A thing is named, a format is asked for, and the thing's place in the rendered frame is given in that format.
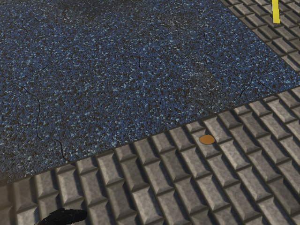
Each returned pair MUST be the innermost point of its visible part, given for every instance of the left robot hand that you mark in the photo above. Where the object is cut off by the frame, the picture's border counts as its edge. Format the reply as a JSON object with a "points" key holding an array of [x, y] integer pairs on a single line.
{"points": [[64, 217]]}

